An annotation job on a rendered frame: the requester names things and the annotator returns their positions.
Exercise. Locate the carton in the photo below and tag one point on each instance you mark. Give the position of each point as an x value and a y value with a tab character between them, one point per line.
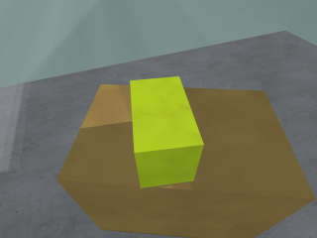
167	141

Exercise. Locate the pedestal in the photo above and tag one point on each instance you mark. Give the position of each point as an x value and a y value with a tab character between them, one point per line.
248	178

